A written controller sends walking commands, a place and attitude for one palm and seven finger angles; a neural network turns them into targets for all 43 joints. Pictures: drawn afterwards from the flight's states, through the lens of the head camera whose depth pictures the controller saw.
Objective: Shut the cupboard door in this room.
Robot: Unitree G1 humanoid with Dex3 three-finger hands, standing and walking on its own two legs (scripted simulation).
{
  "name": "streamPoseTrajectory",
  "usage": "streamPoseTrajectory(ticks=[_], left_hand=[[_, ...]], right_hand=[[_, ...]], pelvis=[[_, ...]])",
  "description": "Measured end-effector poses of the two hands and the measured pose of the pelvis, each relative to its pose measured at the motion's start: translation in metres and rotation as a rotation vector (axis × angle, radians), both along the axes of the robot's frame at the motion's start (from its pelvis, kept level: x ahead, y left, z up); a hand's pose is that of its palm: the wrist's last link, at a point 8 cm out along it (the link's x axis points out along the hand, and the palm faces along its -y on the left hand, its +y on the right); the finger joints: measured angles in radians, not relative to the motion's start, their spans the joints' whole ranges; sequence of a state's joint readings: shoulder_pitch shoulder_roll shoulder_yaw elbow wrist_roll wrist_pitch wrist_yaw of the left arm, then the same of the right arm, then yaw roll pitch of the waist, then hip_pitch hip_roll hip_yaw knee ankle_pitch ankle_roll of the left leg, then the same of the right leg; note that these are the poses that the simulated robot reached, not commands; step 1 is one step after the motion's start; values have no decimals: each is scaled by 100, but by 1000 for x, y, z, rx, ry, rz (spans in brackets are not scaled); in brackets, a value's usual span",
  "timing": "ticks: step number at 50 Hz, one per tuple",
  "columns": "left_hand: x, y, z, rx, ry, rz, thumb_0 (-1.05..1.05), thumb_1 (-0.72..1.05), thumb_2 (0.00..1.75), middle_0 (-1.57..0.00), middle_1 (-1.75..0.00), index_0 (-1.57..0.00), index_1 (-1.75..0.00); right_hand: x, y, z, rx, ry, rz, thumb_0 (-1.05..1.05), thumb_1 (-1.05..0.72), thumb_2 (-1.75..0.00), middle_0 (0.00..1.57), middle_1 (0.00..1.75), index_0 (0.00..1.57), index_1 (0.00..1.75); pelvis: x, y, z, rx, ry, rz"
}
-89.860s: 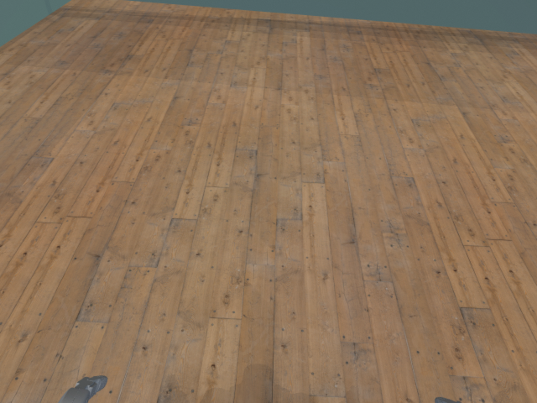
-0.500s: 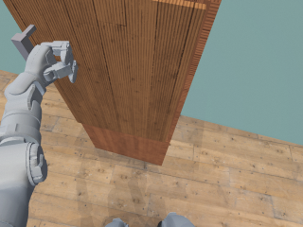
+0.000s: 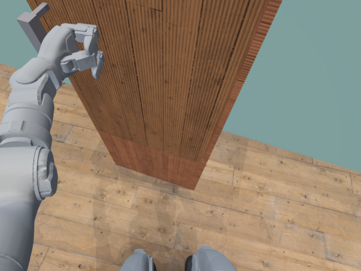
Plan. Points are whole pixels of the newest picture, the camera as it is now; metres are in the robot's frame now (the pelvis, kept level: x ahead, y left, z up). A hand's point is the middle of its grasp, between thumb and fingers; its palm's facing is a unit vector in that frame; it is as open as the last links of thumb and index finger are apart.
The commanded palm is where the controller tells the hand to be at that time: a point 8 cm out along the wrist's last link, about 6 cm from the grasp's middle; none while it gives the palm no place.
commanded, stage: pull the fist back off the door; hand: left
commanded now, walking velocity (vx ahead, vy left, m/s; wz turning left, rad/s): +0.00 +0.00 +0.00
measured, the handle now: (52, 44) +0.56 +0.23 +0.13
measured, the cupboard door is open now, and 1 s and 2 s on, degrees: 0 0 0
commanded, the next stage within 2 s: draw the hand back to the body in 0.86 s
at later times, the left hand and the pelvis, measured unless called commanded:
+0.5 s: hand (109, 58) +0.50 +0.11 +0.14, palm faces +0.07 -1.00 +0.02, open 3.1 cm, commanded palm +0.46 +0.16 +0.14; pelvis -0.01 -0.01 +0.01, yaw -2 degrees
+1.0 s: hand (96, 88) +0.44 +0.13 +0.14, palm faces +0.07 -1.00 +0.00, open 3.1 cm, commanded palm +0.40 +0.18 +0.14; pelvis +0.01 -0.01 +0.03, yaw -1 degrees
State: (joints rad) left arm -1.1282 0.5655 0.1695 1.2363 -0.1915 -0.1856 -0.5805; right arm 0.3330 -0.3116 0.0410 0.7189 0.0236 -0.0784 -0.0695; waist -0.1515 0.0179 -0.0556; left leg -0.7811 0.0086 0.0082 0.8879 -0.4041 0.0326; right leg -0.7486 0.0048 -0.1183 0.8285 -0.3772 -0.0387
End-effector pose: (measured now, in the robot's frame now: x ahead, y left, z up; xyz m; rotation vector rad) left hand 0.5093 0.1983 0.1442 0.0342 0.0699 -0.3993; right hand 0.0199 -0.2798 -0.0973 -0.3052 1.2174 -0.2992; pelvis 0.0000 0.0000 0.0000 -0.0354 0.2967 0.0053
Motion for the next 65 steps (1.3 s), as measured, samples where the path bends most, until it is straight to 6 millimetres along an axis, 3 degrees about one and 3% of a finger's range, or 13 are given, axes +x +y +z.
streamPoseTrajectory(ticks=[7, 11, 19, 28, 34, 41, 45, 49, 55, 65], left_hand=[[-10, 0, -10, -108, 5, 355, -3, 67, 94, -130, -150, -132, -150], [-20, -12, -10, -62, -52, 513, -4, 70, 93, -130, -150, -131, -150], [-25, -34, -5, 17, -49, 475, -1, 92, 98, -130, -150, -130, -150], [-36, -31, -3, -35, -89, 473, 1, 92, 93, -130, -150, -130, -150], [-66, -17, -18, -20, -81, 481, 1, 91, 91, -130, -150, -130, -150], [-98, -16, -11, -37, -131, 464, 2, 90, 91, -130, -150, -130, -150], [-102, -19, -5, -31, -125, 453, 1, 90, 91, -130, -150, -130, -150], [-98, -18, -5, -34, -81, 462, 1, 90, 91, -130, -150, -130, -150], [-102, -8, 1, -41, -110, 470, 1, 90, 90, -130, -150, -130, -150], [-155, 11, 10, -27, -117, 455, 1, 90, 90, -130, -150, -130, -150]], right_hand=[[-1, 13, -4, 66, -9, 51, 0, -90, -90, 20, 30, 20, 30], [-4, 24, -8, 121, -31, 72, 0, -90, -90, 20, 30, 20, 30], [-27, 31, -9, 172, -46, -11, 0, -90, -90, 20, 30, 20, 30], [-40, 14, 2, 145, -38, -74, 1, -90, -90, 20, 30, 20, 30], [-14, 3, 10, 128, -82, -73, 1, -90, -90, 20, 30, 20, 30], [50, 3, 19, 114, -219, -1, 1, -91, -90, 20, 30, 19, 30], [87, 11, 24, 123, -306, 49, 1, -91, -90, 20, 30, 19, 30], [111, 22, 31, 138, -365, 85, 1, -91, -90, 20, 30, 19, 30], [118, 33, 34, 163, -390, 95, 1, -90, -90, 20, 30, 20, 30], [109, 38, 32, 182, -371, 76, 1, -90, -90, 20, 30, 20, 30]], pelvis=[[-8, -1, 1, -4, 10, 14], [-11, -3, 0, -2, 4, 13], [-13, -6, 6, 10, -42, -16], [-4, -11, 15, 25, -75, -59], [5, -13, 21, 25, -107, -63], [10, -11, 25, 21, -153, -42], [10, -9, 26, 23, -173, -27], [9, -9, 27, 26, -179, -23], [11, -7, 28, 28, -179, -37], [16, -2, 34, 26, -241, -35]])
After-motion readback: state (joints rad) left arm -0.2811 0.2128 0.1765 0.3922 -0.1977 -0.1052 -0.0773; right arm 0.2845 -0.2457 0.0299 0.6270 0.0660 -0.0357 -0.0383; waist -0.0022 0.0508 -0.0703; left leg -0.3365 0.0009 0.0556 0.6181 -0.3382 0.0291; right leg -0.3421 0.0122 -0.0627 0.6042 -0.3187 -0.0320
